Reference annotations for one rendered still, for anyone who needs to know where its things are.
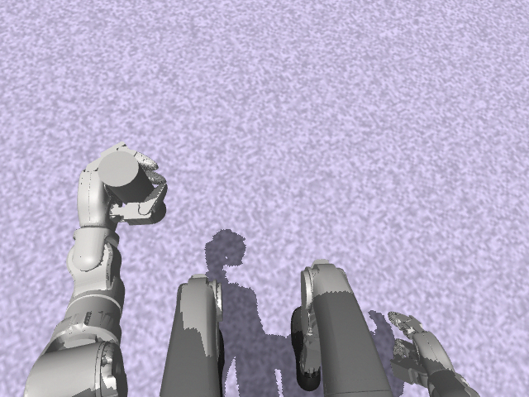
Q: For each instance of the right robot hand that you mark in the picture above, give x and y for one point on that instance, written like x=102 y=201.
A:
x=424 y=357

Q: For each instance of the left robot arm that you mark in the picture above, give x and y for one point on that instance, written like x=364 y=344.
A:
x=83 y=357

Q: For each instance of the right robot arm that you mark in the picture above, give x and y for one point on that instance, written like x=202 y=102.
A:
x=449 y=384

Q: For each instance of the left robot hand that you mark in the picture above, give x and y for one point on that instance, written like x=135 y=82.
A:
x=98 y=206

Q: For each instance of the right robot foot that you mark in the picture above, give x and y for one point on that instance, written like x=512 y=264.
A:
x=306 y=381

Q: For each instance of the can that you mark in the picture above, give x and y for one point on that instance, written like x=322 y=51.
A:
x=122 y=174

